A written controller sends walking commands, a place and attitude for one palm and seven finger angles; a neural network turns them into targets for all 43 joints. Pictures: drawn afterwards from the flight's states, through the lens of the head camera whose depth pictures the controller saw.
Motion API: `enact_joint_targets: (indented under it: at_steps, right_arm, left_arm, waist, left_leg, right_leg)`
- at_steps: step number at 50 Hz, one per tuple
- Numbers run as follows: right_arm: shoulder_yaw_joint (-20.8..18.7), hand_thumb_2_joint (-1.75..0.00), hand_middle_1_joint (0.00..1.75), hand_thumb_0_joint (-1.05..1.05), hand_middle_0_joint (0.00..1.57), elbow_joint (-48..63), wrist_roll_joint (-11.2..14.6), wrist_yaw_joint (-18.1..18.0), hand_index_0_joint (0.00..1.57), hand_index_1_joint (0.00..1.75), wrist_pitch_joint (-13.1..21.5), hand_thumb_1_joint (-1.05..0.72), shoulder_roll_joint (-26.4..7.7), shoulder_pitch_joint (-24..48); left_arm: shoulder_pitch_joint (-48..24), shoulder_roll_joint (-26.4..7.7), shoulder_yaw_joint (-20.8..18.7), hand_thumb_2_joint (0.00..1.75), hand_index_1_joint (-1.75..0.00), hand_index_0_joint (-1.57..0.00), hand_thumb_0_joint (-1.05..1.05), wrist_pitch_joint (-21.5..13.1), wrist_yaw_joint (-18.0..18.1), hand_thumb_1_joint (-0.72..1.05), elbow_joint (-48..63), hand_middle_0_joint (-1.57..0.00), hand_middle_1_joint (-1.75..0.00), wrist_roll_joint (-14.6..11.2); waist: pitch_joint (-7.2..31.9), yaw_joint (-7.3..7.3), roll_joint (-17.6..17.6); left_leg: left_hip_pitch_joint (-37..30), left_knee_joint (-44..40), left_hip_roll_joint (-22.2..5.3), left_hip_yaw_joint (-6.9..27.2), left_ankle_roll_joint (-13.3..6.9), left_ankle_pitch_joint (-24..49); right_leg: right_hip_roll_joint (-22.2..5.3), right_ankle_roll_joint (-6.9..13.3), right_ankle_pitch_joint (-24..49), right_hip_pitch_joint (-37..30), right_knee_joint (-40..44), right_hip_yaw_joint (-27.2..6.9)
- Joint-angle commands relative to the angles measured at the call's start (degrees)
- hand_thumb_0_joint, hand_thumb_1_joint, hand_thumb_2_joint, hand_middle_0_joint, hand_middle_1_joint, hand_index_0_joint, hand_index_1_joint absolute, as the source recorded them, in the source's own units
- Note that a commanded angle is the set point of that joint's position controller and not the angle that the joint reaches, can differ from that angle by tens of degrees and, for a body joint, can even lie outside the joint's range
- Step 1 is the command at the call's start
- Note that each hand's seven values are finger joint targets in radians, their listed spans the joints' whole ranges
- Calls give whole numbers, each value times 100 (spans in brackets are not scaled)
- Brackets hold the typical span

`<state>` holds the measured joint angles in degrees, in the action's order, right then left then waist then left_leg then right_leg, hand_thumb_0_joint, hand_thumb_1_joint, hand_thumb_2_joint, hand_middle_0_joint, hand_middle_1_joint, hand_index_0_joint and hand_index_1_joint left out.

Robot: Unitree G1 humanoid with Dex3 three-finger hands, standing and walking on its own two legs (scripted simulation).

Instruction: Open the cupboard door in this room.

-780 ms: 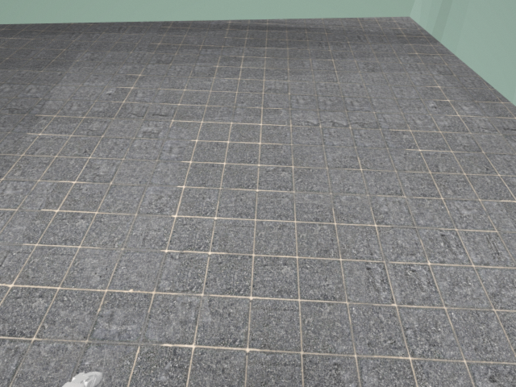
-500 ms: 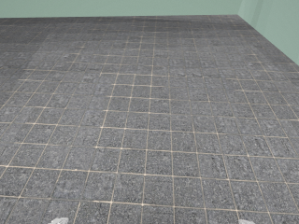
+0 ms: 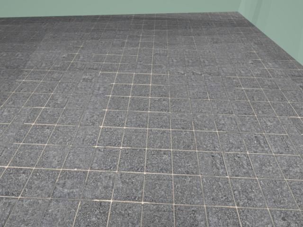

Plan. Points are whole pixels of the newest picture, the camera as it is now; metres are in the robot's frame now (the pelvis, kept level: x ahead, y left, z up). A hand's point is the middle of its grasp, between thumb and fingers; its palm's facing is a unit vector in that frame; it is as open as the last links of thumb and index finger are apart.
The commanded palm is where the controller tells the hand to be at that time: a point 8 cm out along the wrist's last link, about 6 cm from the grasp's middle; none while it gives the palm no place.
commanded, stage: stand and wait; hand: left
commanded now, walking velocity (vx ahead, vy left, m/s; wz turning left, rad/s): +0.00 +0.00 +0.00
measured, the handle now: out of the picture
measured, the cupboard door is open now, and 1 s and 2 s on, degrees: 0 0 0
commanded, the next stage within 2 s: turn or walk to find it in 0.12 s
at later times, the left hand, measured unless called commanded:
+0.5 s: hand out of the picture +0.05 +0.22 -0.19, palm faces +0.05 -0.97 -0.25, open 7.4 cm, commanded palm none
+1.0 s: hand out of the picture -0.05 +0.18 -0.16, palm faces +0.30 -0.91 -0.28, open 7.4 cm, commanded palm none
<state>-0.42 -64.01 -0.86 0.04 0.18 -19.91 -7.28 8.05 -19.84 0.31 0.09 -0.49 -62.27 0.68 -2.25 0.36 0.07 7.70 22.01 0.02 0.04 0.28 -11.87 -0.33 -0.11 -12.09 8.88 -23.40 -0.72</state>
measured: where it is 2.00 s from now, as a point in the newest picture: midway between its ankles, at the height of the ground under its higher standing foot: outside the picture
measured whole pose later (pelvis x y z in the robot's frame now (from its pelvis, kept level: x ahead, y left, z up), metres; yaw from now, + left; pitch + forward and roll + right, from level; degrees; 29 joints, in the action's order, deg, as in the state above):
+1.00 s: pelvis -0.04 -0.02 -0.01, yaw +18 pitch -1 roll +2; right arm -5.3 -55.7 -1.2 0.7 -4.7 -15.1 -11.5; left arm 14.8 -11.2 -1.5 0.8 1.5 -53.0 1.6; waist -3.5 1.1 -0.5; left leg 27.9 62.2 0.5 0.6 3.1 -22.9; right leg -4.1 0.8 -19.0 10.2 -30.2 6.4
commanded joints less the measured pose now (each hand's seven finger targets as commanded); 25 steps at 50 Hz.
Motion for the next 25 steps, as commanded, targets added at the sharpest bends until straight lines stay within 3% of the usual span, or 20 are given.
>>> enact_joint_targets:
  at_steps: [1,9,14,16,19,21,22,23,24,25]
  right_arm:
    - [-198,-90,30,0,20,384,30,-67,20,30,171,-90,-1171,352]
    - [-197,-90,30,0,20,411,22,-49,20,30,150,-90,-1137,321]
    - [-97,-90,30,0,20,514,-1,-19,20,30,-11,-90,-433,-22]
    - [-125,-90,30,0,20,631,0,-16,20,30,-69,-90,-375,-131]
    - [-207,-90,30,0,20,776,10,-14,20,30,-134,-90,-311,-304]
    - [-257,-90,30,0,20,847,17,-8,20,30,-156,-90,-262,-448]
    - [-269,-90,30,0,20,864,16,0,20,30,-149,-90,-243,-541]
    - [-286,-90,30,0,20,894,0,12,20,30,-141,-90,-286,-618]
    - [-317,-90,30,0,20,944,-38,13,20,30,-123,-90,-436,-637]
    - [-378,-90,30,0,20,991,-52,-18,20,30,-89,-90,-616,-705]
  left_arm:
    - [-296,-1190,-230,90,-30,-20,0,-161,102,90,396,-20,-30,-5]
    - [-299,-1175,-255,90,-30,-20,0,-145,108,90,422,-20,-30,-5]
    - [107,-587,-187,90,-30,-20,0,38,187,90,488,-20,-30,-4]
    - [198,-610,-222,90,-30,-20,0,67,208,90,593,-20,-30,7]
    - [226,-711,-300,90,-30,-20,0,93,236,90,813,-20,-30,23]
    - [164,-695,-318,90,-30,-20,0,107,257,90,976,-20,-30,37]
    - [97,-645,-330,90,-30,-20,0,120,263,90,1053,-20,-30,43]
    - [49,-552,-325,90,-30,-20,0,139,259,90,1128,-20,-30,38]
    - [7,-360,-316,90,-30,-20,0,162,253,90,1199,-20,-30,19]
    - [10,-173,-299,90,-30,-20,0,162,259,90,1260,-20,-30,-1]
  waist:
    - [251,-42,83]
    - [248,-43,71]
    - [329,-75,112]
    - [343,-74,373]
    - [423,-31,743]
    - [422,43,712]
    - [423,98,534]
    - [416,130,120]
    - [255,150,-599]
    - [198,155,-1284]
  left_leg:
    - [76,-393,-644,548,-206,281]
    - [235,-273,-621,597,-208,447]
    - [713,191,-515,593,-124,623]
    - [879,545,-396,527,-89,628]
    - [917,1240,-218,319,-44,391]
    - [823,1405,-216,324,-56,276]
    - [720,1189,-289,427,-88,427]
    - [702,867,-455,816,-196,766]
    - [876,279,-835,1641,-454,910]
    - [810,-374,-1399,2690,-889,1244]
  right_leg:
    - [-640,201,150,136,560,-658]
    - [-683,178,197,111,445,-583]
    - [-833,75,314,104,85,-456]
    - [-1005,154,419,144,62,-532]
    - [-1455,430,519,362,110,-676]
    - [-1532,508,641,599,-87,-586]
    - [-1441,437,554,723,-328,-390]
    - [-1127,247,220,875,-733,-61]
    - [-552,-44,-404,1056,-1434,357]
    - [-91,-203,-1305,1352,-2300,523]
